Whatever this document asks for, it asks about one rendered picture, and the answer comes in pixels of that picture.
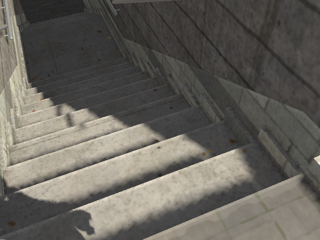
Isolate stairs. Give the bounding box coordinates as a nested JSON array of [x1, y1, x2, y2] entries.
[[22, 12, 98, 32], [0, 57, 286, 240]]

